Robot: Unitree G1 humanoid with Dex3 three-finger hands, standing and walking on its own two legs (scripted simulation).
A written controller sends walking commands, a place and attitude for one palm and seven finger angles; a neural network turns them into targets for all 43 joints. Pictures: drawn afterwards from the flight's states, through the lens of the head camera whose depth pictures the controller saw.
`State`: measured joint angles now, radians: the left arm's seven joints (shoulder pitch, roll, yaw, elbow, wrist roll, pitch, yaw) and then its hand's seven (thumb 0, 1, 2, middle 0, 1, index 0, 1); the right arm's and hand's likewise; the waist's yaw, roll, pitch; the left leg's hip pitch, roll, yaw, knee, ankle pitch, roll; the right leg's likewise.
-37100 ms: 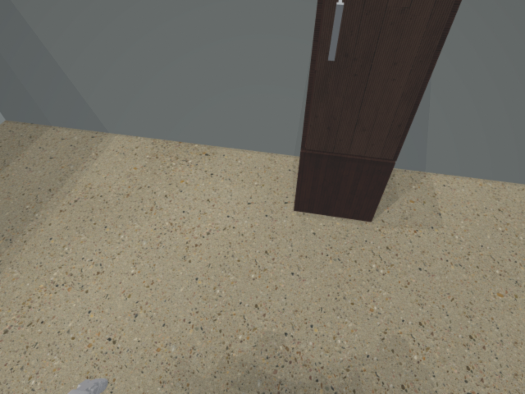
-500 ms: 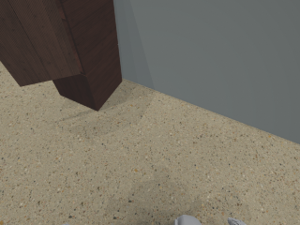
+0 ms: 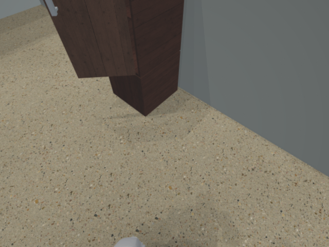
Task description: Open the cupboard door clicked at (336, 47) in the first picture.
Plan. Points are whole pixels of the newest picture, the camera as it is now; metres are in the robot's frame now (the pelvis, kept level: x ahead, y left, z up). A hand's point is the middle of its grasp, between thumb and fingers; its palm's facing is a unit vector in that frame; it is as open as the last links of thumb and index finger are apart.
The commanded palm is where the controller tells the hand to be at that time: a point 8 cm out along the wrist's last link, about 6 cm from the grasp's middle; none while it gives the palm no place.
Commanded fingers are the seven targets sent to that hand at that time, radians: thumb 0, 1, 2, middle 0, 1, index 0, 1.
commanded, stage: turn to face it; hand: left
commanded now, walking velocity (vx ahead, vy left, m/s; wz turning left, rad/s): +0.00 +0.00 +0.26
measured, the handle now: out of the picture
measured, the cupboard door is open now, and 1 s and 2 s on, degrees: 47 47 47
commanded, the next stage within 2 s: take the last steps up to it in 0.02 s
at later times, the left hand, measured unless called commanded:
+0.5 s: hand out of the picture +0.08 +0.22 -0.16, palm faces +0.15 -0.96 -0.25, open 7.4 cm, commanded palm none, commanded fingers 0.00 0.90 0.90 -0.20 -0.30 -0.20 -0.30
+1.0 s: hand out of the picture +0.07 +0.30 -0.19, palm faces +0.29 -0.94 -0.17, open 7.4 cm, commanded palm none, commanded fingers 0.00 0.90 0.90 -0.20 -0.30 -0.20 -0.30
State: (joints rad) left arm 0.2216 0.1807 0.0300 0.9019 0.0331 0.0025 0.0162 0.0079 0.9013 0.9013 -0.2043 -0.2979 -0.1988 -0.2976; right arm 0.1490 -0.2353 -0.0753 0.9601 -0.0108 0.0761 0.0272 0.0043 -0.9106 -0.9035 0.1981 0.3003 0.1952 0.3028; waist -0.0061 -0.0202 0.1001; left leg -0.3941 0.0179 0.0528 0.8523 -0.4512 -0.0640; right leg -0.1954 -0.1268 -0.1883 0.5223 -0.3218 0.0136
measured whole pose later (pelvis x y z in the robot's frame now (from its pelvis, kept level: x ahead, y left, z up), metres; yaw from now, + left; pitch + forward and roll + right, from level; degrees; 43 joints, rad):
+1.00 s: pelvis +0.18 +0.15 -0.02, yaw +12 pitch +1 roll +0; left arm 0.37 0.17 0.05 1.14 0.02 0.00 0.00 0.01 0.90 0.90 -0.20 -0.30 -0.20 -0.30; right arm 0.13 -0.16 -0.04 0.98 -0.03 -0.05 0.01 0.00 -0.91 -0.90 0.20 0.30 0.20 0.30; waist 0.04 -0.05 0.09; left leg -0.39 0.03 0.17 0.64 -0.27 0.06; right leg -0.31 -0.15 -0.04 1.15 -0.48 0.01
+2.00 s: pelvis +0.46 +0.25 +0.00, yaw +7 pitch +1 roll -1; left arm 0.25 0.17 0.04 1.07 0.02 0.06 0.02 0.01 0.91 0.90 -0.20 -0.30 -0.19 -0.30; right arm 0.09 -0.14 -0.02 1.01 -0.02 0.00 -0.05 0.00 -0.91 -0.90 0.20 0.30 0.20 0.30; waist 0.02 -0.02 0.09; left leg -0.32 0.05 0.13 0.52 -0.20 0.05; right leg -0.35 -0.02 -0.02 0.96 -0.56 0.03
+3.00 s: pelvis +0.45 +0.23 +0.00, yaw +7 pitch +0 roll +0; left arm 0.24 0.17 0.00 1.13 0.02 0.02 0.03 0.01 0.91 0.90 -0.20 -0.30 -0.19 -0.30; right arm 0.23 -0.16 -0.01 1.10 -0.01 -0.01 -0.04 0.00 -0.93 -0.90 0.20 0.30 0.20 0.30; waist 0.01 -0.03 0.03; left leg -0.13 -0.04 0.10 0.42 -0.29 0.06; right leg -0.15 -0.09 -0.01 0.43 -0.28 0.07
